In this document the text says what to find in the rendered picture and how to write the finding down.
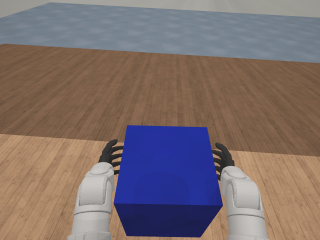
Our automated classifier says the robot left hand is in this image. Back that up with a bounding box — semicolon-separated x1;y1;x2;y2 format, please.
98;139;124;175

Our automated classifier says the right robot forearm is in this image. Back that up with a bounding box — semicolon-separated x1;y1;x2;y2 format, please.
220;166;270;240

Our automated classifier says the carton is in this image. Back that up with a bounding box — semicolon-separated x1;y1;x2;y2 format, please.
113;125;223;238

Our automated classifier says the robot right hand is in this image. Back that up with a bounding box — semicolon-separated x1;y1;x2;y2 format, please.
212;142;235;181

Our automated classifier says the left robot forearm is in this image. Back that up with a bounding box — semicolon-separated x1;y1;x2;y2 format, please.
66;162;115;240

